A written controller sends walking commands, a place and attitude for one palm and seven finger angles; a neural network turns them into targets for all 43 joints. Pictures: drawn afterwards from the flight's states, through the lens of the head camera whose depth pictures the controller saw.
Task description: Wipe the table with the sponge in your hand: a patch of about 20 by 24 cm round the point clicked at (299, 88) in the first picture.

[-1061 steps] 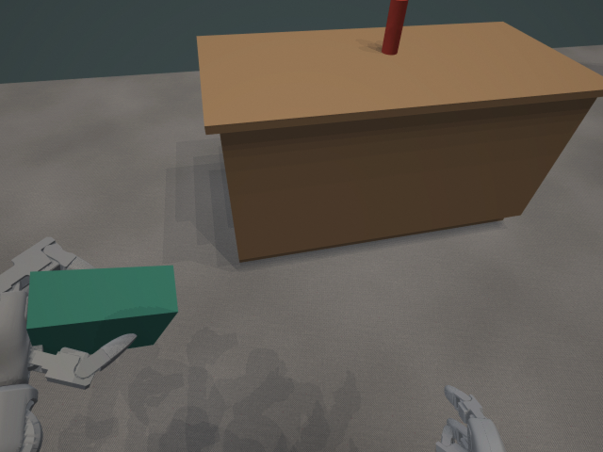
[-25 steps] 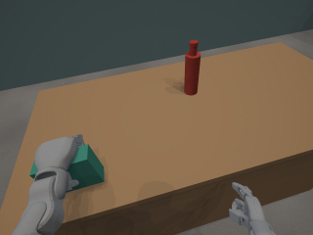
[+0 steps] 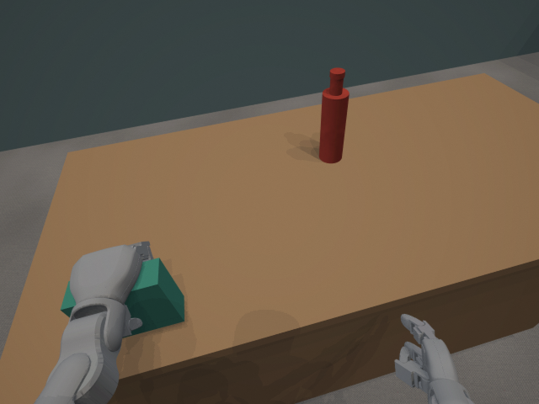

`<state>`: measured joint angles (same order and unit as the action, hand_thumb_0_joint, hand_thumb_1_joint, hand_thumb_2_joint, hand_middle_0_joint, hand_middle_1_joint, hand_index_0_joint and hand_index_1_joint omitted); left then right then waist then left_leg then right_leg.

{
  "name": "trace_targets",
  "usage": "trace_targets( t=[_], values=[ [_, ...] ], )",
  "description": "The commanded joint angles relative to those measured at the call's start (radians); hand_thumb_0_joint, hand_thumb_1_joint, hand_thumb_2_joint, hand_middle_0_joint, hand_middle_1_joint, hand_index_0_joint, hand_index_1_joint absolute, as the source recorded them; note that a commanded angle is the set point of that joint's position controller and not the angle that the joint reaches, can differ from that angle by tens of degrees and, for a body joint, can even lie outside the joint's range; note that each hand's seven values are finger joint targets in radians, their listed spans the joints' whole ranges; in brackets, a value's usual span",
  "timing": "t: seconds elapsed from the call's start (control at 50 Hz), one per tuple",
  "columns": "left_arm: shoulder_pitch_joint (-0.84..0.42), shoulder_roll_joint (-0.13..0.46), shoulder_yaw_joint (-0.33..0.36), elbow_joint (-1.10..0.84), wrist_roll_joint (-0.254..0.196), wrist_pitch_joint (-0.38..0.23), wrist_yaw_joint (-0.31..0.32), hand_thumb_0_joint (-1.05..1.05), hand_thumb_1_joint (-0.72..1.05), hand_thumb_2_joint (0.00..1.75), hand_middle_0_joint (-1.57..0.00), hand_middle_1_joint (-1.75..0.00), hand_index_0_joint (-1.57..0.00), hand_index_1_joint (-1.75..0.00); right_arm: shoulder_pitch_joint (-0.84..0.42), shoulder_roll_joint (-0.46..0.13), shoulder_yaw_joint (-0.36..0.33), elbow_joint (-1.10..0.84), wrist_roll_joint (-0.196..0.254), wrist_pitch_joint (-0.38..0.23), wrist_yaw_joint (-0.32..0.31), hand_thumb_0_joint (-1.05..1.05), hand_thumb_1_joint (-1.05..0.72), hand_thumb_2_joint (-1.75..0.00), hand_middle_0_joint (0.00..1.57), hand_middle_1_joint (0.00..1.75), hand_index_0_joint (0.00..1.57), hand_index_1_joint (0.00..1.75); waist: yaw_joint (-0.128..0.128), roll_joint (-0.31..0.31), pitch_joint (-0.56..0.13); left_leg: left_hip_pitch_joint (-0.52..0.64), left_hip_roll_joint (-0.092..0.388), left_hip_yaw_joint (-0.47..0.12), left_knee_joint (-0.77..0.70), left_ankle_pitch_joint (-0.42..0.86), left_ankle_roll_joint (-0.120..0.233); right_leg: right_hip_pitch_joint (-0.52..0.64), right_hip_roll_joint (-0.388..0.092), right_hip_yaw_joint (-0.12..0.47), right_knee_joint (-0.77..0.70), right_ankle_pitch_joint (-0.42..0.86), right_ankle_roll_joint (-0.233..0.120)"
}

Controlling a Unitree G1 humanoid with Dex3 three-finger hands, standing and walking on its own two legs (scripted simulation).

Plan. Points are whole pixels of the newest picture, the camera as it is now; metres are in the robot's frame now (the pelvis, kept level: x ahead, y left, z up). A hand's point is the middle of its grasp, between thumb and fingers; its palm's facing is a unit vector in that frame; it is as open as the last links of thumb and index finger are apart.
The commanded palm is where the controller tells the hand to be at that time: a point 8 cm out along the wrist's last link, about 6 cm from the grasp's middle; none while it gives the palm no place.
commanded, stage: lower the sponge onto the table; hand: left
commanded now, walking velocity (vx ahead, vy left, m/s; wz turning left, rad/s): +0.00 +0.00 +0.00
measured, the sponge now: (134, 308) +0.23 +0.27 +0.01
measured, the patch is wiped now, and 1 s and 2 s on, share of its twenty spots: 0.00 0.05 0.40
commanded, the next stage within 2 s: wipe forward along the first lane in 0.70 s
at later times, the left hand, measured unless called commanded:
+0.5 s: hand (120, 304) +0.22 +0.28 +0.03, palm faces -0.05 -0.10 -0.99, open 9.3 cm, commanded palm +0.20 +0.28 +0.10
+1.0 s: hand (121, 298) +0.23 +0.29 +0.03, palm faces -0.06 -0.07 -1.00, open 9.4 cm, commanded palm +0.22 +0.29 +0.08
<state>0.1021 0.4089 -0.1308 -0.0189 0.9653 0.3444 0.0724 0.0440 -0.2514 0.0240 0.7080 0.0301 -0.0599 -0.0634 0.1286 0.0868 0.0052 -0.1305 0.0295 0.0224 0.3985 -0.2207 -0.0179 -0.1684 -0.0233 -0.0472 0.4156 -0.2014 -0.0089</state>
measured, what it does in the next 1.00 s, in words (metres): stands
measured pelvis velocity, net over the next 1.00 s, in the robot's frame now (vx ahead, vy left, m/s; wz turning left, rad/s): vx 0.00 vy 0.00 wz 0.00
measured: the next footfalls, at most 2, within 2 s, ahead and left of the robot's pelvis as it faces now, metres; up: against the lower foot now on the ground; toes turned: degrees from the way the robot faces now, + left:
none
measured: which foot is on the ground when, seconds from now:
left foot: down 0.00-1.00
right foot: down 0.00-1.00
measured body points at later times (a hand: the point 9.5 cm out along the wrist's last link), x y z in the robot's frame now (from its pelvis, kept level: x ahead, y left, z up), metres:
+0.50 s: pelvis +0.00 +0.00 +0.00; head +0.00 -0.03 +0.45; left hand +0.22 +0.28 +0.09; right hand +0.24 -0.21 -0.09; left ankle +0.00 +0.13 -0.74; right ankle +0.02 -0.12 -0.74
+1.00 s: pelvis +0.00 +0.00 +0.00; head +0.00 -0.04 +0.44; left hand +0.23 +0.29 +0.08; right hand +0.23 -0.21 -0.10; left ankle +0.00 +0.13 -0.74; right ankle +0.02 -0.12 -0.74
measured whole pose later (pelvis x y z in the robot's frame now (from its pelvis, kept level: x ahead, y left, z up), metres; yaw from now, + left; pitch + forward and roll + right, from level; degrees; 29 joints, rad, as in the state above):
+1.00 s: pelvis +0.00 +0.00 +0.00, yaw +0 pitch +0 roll +0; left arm 0.07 0.39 -0.10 0.13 0.98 0.31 0.14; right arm 0.06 -0.26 0.01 0.73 0.04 -0.05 -0.07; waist 0.12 0.08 -0.03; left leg -0.21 0.03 0.02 0.46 -0.24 -0.02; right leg -0.25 -0.02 -0.05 0.47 -0.22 -0.01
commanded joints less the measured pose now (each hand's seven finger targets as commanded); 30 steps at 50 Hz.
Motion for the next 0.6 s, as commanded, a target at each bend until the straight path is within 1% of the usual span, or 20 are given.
trace_targets(
  t=[0.0, 0.04, 0.06, 0.08, 0.12, 0.14, 0.16, 0.22, 0.26, 0.28, 0.3, 0.34, 0.36, 0.42, 0.44, 0.46, 0.5, 0.54, 0.56, 0.58],
  values=[
    [-0.199, 0.213, 0.172, -0.190, 0.041, 0.008, 0.072, 0.00, 0.10, 1.30, -1.20, -1.60, -1.20, -1.60, -0.209, -0.103, -0.038, -0.172, -0.003, -0.052, -0.004, 0.00, -0.90, -0.90, 0.20, 0.30, 0.20, 0.30, 0.016, -0.050, -0.203, 0.038, -0.045, -0.055, -0.035, 0.212, 0.046, 0.053, 0.027, 0.064, -0.070, 0.090, -0.061],
    [-0.184, 0.176, 0.137, -0.198, 0.037, 0.022, 0.070, 0.00, 0.10, 1.30, -1.20, -1.60, -1.20, -1.60, -0.218, -0.102, -0.038, -0.175, 0.000, -0.041, 0.004, 0.00, -0.90, -0.90, 0.20, 0.30, 0.20, 0.30, 0.014, -0.032, -0.189, 0.031, -0.041, -0.054, -0.041, 0.215, 0.041, 0.048, 0.024, 0.054, -0.067, 0.099, -0.059],
    [-0.199, 0.196, 0.152, -0.215, 0.038, 0.029, 0.071, 0.00, 0.10, 1.30, -1.20, -1.60, -1.20, -1.60, -0.229, -0.104, -0.035, -0.180, 0.000, -0.041, 0.005, 0.00, -0.90, -0.90, 0.20, 0.30, 0.20, 0.30, 0.013, -0.019, -0.191, 0.036, -0.042, -0.060, -0.044, 0.202, 0.042, 0.046, 0.031, 0.074, -0.068, 0.083, -0.065],
    [-0.191, 0.160, 0.124, -0.225, 0.034, 0.030, 0.069, 0.00, 0.10, 1.30, -1.20, -1.60, -1.20, -1.60, -0.220, -0.096, -0.035, -0.188, 0.002, -0.044, 0.007, 0.00, -0.90, -0.90, 0.20, 0.30, 0.20, 0.30, 0.009, -0.029, -0.211, 0.035, -0.043, -0.049, -0.037, 0.212, 0.048, 0.053, 0.027, 0.053, -0.059, 0.093, -0.059],
    [-0.142, 0.174, 0.135, -0.194, 0.036, 0.039, 0.063, 0.00, 0.10, 1.30, -1.20, -1.60, -1.20, -1.60, -0.218, -0.105, -0.036, -0.179, 0.000, -0.037, 0.011, 0.00, -0.90, -0.90, 0.20, 0.30, 0.20, 0.30, 0.011, -0.051, -0.172, 0.023, -0.042, -0.053, -0.033, 0.215, 0.044, 0.043, 0.025, 0.058, -0.066, 0.101, -0.058],
    [-0.170, 0.161, 0.116, -0.221, 0.037, 0.034, 0.060, 0.00, 0.10, 1.30, -1.20, -1.60, -1.20, -1.60, -0.217, -0.105, -0.038, -0.182, 0.001, -0.034, 0.011, 0.00, -0.90, -0.90, 0.20, 0.30, 0.20, 0.30, 0.006, -0.036, -0.193, 0.029, -0.042, -0.052, -0.030, 0.216, 0.045, 0.043, 0.024, 0.060, -0.064, 0.107, -0.058],
    [-0.160, 0.191, 0.145, -0.229, 0.033, 0.035, 0.062, 0.00, 0.10, 1.30, -1.20, -1.60, -1.20, -1.60, -0.221, -0.104, -0.038, -0.190, -0.001, -0.038, 0.010, 0.00, -0.90, -0.90, 0.20, 0.30, 0.20, 0.30, 0.010, -0.039, -0.179, 0.029, -0.045, -0.058, -0.031, 0.198, 0.048, 0.040, 0.031, 0.077, -0.068, 0.085, -0.062],
    [-0.165, 0.191, 0.146, -0.196, 0.040, 0.020, 0.064, 0.00, 0.10, 1.30, -1.20, -1.60, -1.20, -1.60, -0.201, -0.106, -0.040, -0.178, -0.002, -0.037, 0.004, 0.00, -0.90, -0.90, 0.20, 0.30, 0.20, 0.30, 0.003, -0.054, -0.179, 0.028, -0.044, -0.053, -0.020, 0.206, 0.050, 0.029, 0.027, 0.064, -0.067, 0.097, -0.058],
    [-0.215, 0.213, 0.158, -0.228, 0.042, 0.001, 0.070, 0.00, 0.10, 1.30, -1.20, -1.60, -1.20, -1.60, -0.204, -0.106, -0.040, -0.180, -0.003, -0.042, 0.000, 0.00, -0.90, -0.90, 0.20, 0.30, 0.20, 0.30, -0.002, -0.021, -0.183, 0.041, -0.046, -0.057, -0.017, 0.190, 0.051, 0.017, 0.032, 0.089, -0.074, 0.078, -0.064],
    [-0.205, 0.178, 0.136, -0.236, 0.041, -0.010, 0.075, 0.00, 0.10, 1.30, -1.20, -1.60, -1.20, -1.60, -0.192, -0.097, -0.040, -0.188, -0.003, -0.050, -0.001, 0.00, -0.90, -0.90, 0.20, 0.30, 0.20, 0.30, -0.005, -0.024, -0.211, 0.045, -0.047, -0.050, -0.012, 0.203, 0.055, 0.025, 0.028, 0.066, -0.062, 0.087, -0.059],
    [-0.169, 0.203, 0.165, -0.205, 0.041, -0.019, 0.081, 0.00, 0.10, 1.30, -1.20, -1.60, -1.20, -1.60, -0.187, -0.103, -0.046, -0.177, -0.005, -0.052, -0.004, 0.00, -0.90, -0.90, 0.20, 0.30, 0.20, 0.30, 0.002, -0.041, -0.195, 0.045, -0.045, -0.053, -0.006, 0.214, 0.053, 0.019, 0.029, 0.074, -0.066, 0.099, -0.061],
    [-0.177, 0.174, 0.139, -0.199, 0.037, -0.032, 0.087, 0.00, 0.10, 1.30, -1.20, -1.60, -1.20, -1.60, -0.182, -0.101, -0.049, -0.172, -0.004, -0.052, -0.003, 0.00, -0.90, -0.90, 0.20, 0.30, 0.20, 0.30, -0.004, -0.031, -0.194, 0.045, -0.042, -0.050, -0.006, 0.219, 0.050, 0.009, 0.026, 0.071, -0.066, 0.114, -0.059],
    [-0.174, 0.208, 0.175, -0.207, 0.032, -0.034, 0.092, 0.00, 0.10, 1.30, -1.20, -1.60, -1.20, -1.60, -0.185, -0.106, -0.049, -0.174, -0.005, -0.055, -0.005, 0.00, -0.90, -0.90, 0.20, 0.30, 0.20, 0.30, -0.002, -0.029, -0.192, 0.046, -0.042, -0.056, -0.008, 0.205, 0.050, 0.011, 0.032, 0.089, -0.069, 0.099, -0.064],
    [-0.122, 0.166, 0.149, -0.181, 0.034, -0.040, 0.098, 0.00, 0.10, 1.30, -1.20, -1.60, -1.20, -1.60, -0.182, -0.103, -0.052, -0.172, -0.005, -0.055, -0.002, 0.00, -0.90, -0.90, 0.20, 0.30, 0.20, 0.30, 0.001, -0.056, -0.193, 0.034, -0.041, -0.050, 0.000, 0.233, 0.048, 0.012, 0.025, 0.067, -0.058, 0.133, -0.057],
    [-0.125, 0.167, 0.151, -0.170, 0.030, -0.039, 0.100, 0.00, 0.10, 1.30, -1.20, -1.60, -1.20, -1.60, -0.178, -0.106, -0.055, -0.168, -0.004, -0.053, -0.001, 0.00, -0.90, -0.90, 0.20, 0.30, 0.20, 0.30, -0.002, -0.066, -0.189, 0.029, -0.040, -0.048, 0.001, 0.227, 0.048, 0.009, 0.024, 0.070, -0.059, 0.138, -0.055],
    [-0.134, 0.213, 0.193, -0.180, 0.027, -0.037, 0.104, 0.00, 0.10, 1.30, -1.20, -1.60, -1.20, -1.60, -0.183, -0.112, -0.055, -0.168, -0.005, -0.054, -0.003, 0.00, -0.90, -0.90, 0.20, 0.30, 0.20, 0.30, -0.002, -0.047, -0.191, 0.032, -0.040, -0.051, -0.002, 0.211, 0.048, 0.012, 0.028, 0.091, -0.063, 0.120, -0.060],
    [-0.103, 0.184, 0.174, -0.140, 0.027, -0.030, 0.102, 0.00, 0.10, 1.30, -1.20, -1.60, -1.20, -1.60, -0.180, -0.108, -0.052, -0.164, -0.002, -0.051, -0.003, 0.00, -0.90, -0.90, 0.20, 0.30, 0.20, 0.30, 0.000, -0.075, -0.179, 0.013, -0.042, -0.047, -0.001, 0.208, 0.047, 0.008, 0.024, 0.066, -0.060, 0.111, -0.054],
    [-0.130, 0.170, 0.152, -0.134, 0.027, -0.029, 0.101, 0.00, 0.10, 1.30, -1.20, -1.60, -1.20, -1.60, -0.182, -0.109, -0.054, -0.163, 0.000, -0.049, -0.003, 0.00, -0.90, -0.90, 0.20, 0.30, 0.20, 0.30, -0.003, -0.052, -0.166, 0.010, -0.042, -0.042, -0.002, 0.190, 0.048, -0.006, 0.022, 0.067, -0.063, 0.096, -0.052],
    [-0.138, 0.210, 0.189, -0.139, 0.023, -0.025, 0.103, 0.00, 0.10, 1.30, -1.20, -1.60, -1.20, -1.60, -0.188, -0.113, -0.052, -0.164, 0.000, -0.050, -0.006, 0.00, -0.90, -0.90, 0.20, 0.30, 0.20, 0.30, -0.002, -0.046, -0.168, 0.010, -0.045, -0.051, -0.006, 0.168, 0.047, -0.004, 0.029, 0.088, -0.068, 0.068, -0.058],
    [-0.153, 0.174, 0.157, -0.120, 0.030, -0.023, 0.101, 0.00, 0.10, 1.30, -1.20, -1.60, -1.20, -1.60, -0.185, -0.107, -0.049, -0.164, 0.003, -0.050, -0.007, 0.00, -0.90, -0.90, 0.20, 0.30, 0.20, 0.30, -0.010, -0.053, -0.182, 0.004, -0.046, -0.042, -0.004, 0.170, 0.050, -0.006, 0.026, 0.068, -0.061, 0.068, -0.054]
  ],
)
